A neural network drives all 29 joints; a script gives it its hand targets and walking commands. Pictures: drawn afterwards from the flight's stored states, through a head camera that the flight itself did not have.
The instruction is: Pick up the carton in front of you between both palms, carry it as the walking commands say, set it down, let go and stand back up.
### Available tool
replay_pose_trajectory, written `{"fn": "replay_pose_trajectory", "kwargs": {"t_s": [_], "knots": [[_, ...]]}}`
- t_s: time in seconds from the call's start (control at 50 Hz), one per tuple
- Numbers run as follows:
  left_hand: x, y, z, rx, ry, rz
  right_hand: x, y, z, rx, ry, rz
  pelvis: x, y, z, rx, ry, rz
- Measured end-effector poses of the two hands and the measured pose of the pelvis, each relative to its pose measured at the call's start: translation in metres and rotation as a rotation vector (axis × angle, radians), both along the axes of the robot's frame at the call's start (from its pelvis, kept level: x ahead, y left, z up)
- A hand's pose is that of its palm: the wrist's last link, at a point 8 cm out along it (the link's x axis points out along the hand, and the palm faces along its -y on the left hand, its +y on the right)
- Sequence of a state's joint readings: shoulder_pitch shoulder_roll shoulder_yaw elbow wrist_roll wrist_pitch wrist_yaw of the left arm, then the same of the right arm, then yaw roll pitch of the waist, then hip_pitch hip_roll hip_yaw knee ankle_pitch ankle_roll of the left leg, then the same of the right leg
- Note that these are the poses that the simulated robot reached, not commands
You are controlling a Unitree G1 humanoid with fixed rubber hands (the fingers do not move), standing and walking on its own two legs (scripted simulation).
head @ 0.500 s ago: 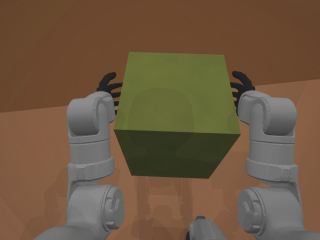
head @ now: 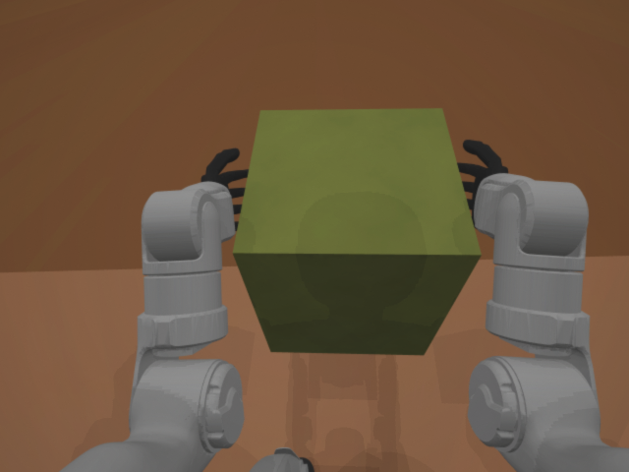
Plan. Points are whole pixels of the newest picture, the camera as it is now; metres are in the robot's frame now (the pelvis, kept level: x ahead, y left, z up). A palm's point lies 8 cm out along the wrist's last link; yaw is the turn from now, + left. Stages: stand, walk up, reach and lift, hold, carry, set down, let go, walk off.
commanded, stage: carry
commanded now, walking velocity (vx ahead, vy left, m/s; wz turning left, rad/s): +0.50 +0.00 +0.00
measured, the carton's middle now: (348, 242) +0.38 +0.01 +0.10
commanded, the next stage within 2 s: none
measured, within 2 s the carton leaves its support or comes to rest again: neither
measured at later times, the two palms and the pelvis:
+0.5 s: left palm (278, 69) +0.66 +0.13 +0.19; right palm (471, 67) +0.66 -0.17 +0.19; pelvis +0.29 -0.02 +0.02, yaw +1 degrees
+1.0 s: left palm (289, 1) +0.95 +0.14 +0.20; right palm (438, 0) +0.92 -0.16 +0.20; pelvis +0.57 +0.01 +0.05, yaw -1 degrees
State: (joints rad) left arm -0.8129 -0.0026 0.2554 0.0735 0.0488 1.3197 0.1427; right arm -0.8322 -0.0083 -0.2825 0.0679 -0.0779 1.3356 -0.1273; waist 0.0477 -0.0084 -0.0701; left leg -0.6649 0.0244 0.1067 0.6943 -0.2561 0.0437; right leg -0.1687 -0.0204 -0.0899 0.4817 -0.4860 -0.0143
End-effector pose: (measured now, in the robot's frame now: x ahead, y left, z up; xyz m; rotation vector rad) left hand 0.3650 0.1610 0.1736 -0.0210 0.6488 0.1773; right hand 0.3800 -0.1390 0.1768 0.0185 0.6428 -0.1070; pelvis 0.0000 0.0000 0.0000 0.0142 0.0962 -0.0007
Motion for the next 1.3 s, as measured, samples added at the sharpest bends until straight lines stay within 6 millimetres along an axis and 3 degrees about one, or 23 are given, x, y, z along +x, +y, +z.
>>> {"fn": "replay_pose_trajectory", "kwargs": {"t_s": [0.06, 0.16, 0.26, 0.42, 0.48, 0.58, 0.68, 0.78, 0.86, 0.92, 1.04, 1.18, 1.3], "knots": [[0.046, 0.001, -0.009, -0.007, 0.020, -0.045, 0.033, 0.001, -0.006, -0.037, 0.020, -0.032, 0.041, 0.011, -0.007, 0.014, -0.016, -0.013], [0.104, -0.010, -0.020, -0.009, 0.108, -0.104, 0.067, -0.009, -0.021, -0.052, 0.109, -0.084, 0.088, 0.021, 0.010, -0.011, -0.015, -0.011], [0.159, -0.020, -0.006, -0.026, 0.068, -0.116, 0.115, -0.019, -0.007, -0.035, 0.069, -0.121, 0.134, 0.020, 0.022, -0.022, -0.005, -0.012], [0.253, -0.031, 0.022, -0.012, -0.010, -0.075, 0.223, -0.031, 0.019, -0.011, -0.009, -0.087, 0.237, -0.002, 0.022, -0.023, 0.003, -0.005], [0.285, -0.034, 0.020, 0.020, 0.006, -0.049, 0.268, -0.034, 0.014, -0.011, 0.006, -0.041, 0.278, -0.015, 0.015, -0.038, -0.014, 0.012], [0.319, -0.025, 0.005, 0.040, 0.107, 0.000, 0.327, -0.024, 0.004, -0.011, 0.104, 0.025, 0.326, -0.026, 0.031, -0.014, -0.013, 0.009], [0.365, -0.016, 0.015, 0.026, 0.080, 0.039, 0.381, -0.015, 0.014, 0.002, 0.078, 0.046, 0.373, -0.028, 0.043, -0.002, -0.006, 0.010], [0.429, -0.011, 0.036, 0.011, 0.007, 0.035, 0.438, -0.011, 0.033, 0.011, 0.007, 0.024, 0.432, -0.020, 0.045, -0.003, 0.001, 0.005], [0.490, -0.006, 0.040, 0.001, -0.009, 0.003, 0.489, -0.006, 0.040, -0.006, -0.009, -0.002, 0.489, -0.007, 0.037, 0.002, -0.004, -0.001], [0.535, -0.007, 0.032, -0.007, 0.016, -0.046, 0.519, -0.007, 0.035, -0.039, 0.015, -0.035, 0.527, 0.004, 0.033, 0.011, -0.017, -0.012], [0.602, -0.023, 0.025, -0.007, 0.108, -0.109, 0.560, -0.022, 0.023, -0.053, 0.110, -0.097, 0.583, 0.012, 0.055, -0.022, -0.016, -0.010], [0.680, -0.032, 0.051, -0.027, 0.021, -0.093, 0.642, -0.032, 0.052, -0.030, 0.022, -0.112, 0.657, 0.003, 0.066, -0.023, -0.001, -0.006], [0.754, -0.041, 0.064, 0.002, -0.003, -0.055, 0.731, -0.042, 0.060, -0.020, -0.002, -0.061, 0.744, -0.021, 0.057, -0.023, -0.008, 0.008]]}}
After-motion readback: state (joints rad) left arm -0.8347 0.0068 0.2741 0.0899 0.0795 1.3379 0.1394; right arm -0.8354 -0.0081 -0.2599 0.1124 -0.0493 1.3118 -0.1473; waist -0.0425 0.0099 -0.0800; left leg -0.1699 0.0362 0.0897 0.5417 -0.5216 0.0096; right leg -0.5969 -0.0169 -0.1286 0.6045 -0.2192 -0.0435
